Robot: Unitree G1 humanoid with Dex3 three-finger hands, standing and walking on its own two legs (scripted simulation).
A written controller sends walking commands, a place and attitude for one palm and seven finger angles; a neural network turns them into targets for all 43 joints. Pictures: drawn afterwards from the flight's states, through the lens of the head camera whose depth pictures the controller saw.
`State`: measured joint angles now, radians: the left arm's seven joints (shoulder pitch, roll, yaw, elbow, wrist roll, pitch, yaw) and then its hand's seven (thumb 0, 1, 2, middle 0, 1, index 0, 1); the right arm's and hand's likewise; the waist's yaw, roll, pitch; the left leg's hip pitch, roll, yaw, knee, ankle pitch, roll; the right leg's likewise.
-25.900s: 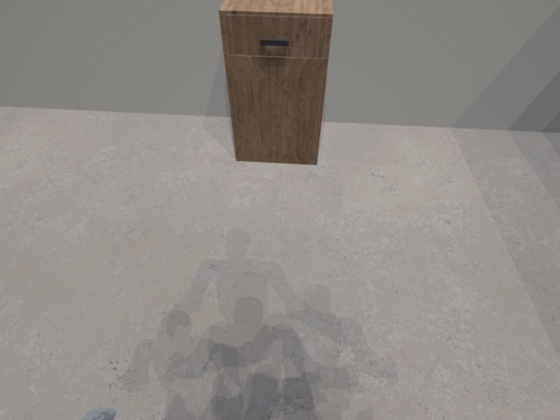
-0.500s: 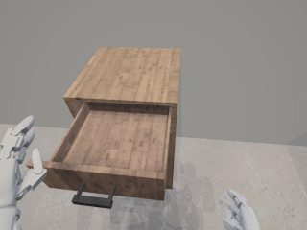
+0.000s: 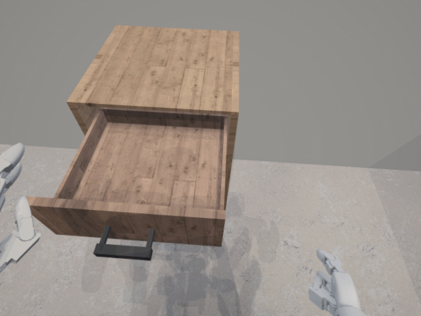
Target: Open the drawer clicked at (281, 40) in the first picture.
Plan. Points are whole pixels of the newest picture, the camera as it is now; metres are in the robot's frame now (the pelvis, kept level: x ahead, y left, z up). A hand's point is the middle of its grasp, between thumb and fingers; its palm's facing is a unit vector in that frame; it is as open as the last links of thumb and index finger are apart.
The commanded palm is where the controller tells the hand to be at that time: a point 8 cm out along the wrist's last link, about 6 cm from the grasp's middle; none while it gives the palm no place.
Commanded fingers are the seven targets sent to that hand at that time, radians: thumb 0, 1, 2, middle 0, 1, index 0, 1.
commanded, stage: step back with the hand held close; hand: left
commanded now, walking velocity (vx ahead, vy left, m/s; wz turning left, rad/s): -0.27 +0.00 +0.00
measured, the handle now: (126, 242) +0.27 +0.20 -0.08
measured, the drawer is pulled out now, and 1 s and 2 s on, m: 0.30 0.30 0.30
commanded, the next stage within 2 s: stop stepping back and stand still in 0.86 s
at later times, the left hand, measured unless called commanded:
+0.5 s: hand (13, 260) +0.16 +0.24 +0.17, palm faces +0.35 -0.80 -0.49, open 7.4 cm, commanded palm +0.10 +0.28 +0.18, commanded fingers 0.00 0.90 0.90 -0.20 -0.30 -0.20 -0.30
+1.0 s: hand out of the picture +0.04 +0.19 +0.16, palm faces +0.26 -0.82 -0.50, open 7.4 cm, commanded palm -0.03 +0.24 +0.18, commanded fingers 0.00 0.90 0.90 -0.20 -0.30 -0.20 -0.30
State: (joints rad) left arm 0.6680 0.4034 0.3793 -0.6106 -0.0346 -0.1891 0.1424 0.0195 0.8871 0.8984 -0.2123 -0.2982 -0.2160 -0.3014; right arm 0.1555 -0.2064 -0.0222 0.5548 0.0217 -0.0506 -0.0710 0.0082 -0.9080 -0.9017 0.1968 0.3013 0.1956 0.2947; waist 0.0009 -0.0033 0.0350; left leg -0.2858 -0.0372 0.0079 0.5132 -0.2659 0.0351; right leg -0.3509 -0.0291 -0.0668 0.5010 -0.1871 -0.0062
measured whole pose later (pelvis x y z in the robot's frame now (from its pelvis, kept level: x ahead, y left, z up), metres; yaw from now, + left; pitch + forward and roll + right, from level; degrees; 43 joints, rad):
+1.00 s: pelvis -0.16 -0.03 +0.00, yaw -2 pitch +2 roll +1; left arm 0.68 0.43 0.39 -0.68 -0.05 -0.19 0.14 0.02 0.89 0.90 -0.21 -0.30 -0.21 -0.30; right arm 0.11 -0.18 -0.02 0.58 0.01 -0.12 -0.06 0.01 -0.91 -0.90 0.20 0.30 0.19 0.29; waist 0.00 -0.06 0.07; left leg -0.36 0.01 0.03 0.47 -0.16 -0.01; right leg -0.39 -0.01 -0.04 0.72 -0.41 0.01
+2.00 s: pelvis -0.26 -0.06 -0.01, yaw +5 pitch -2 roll +1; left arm 0.26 0.25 0.10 0.45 0.04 0.05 0.04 0.01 0.90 0.90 -0.20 -0.30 -0.20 -0.30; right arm 0.22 -0.22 0.00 0.82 -0.03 -0.01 0.01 0.00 -0.91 -0.90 0.20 0.30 0.20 0.29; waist 0.00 0.01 0.00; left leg -0.25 -0.03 0.03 0.61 -0.34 0.02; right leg -0.37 -0.03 -0.11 0.63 -0.23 -0.05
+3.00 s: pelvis -0.24 -0.06 +0.01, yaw +3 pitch -2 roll +0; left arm 0.30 0.10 0.02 1.12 0.02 0.00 0.04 0.01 0.91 0.90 -0.20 -0.30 -0.20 -0.30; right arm 0.38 -0.09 0.00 1.11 -0.01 0.00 -0.05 0.00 -0.91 -0.90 0.19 0.30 0.19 0.29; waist 0.00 0.02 0.06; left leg -0.12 0.01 0.05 0.43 -0.28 0.00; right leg -0.24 0.02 -0.09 0.41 -0.15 -0.06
